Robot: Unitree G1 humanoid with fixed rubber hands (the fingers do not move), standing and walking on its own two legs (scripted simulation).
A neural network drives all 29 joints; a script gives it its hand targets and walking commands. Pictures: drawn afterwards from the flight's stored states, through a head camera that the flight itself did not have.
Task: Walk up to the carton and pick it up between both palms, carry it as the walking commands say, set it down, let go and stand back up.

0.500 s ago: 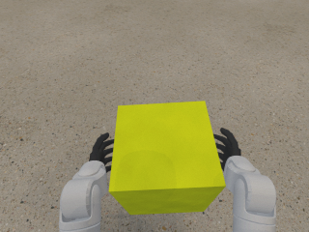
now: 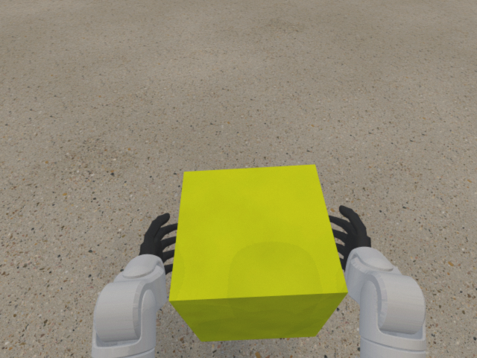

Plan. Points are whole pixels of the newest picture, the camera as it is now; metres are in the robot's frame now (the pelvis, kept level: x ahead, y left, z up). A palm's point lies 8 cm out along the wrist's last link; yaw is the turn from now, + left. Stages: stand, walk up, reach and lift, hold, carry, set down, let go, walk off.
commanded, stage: carry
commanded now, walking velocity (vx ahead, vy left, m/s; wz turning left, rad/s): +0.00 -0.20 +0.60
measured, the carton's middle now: (254, 259) +0.30 -0.02 +0.01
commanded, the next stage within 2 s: none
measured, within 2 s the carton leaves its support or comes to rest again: neither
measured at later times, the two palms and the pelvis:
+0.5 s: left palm (163, 341) +0.16 +0.10 +0.07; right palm (372, 268) +0.24 -0.18 +0.08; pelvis -0.05 -0.10 +0.00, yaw +17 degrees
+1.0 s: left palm out of the picture +0.07 +0.05 +0.07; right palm (379, 270) +0.24 -0.19 +0.07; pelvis -0.07 -0.21 +0.00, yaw +35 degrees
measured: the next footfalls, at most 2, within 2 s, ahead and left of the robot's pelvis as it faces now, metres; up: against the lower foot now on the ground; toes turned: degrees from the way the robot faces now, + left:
left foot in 0.04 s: +0.05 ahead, +0.09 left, +0.00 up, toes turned +10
right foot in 0.34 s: +0.04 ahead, -0.21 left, +0.00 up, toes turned +5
